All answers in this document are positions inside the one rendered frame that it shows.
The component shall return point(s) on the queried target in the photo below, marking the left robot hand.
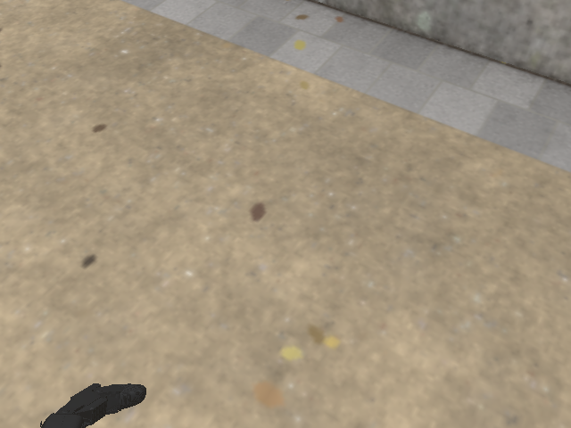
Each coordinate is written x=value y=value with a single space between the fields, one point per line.
x=93 y=403

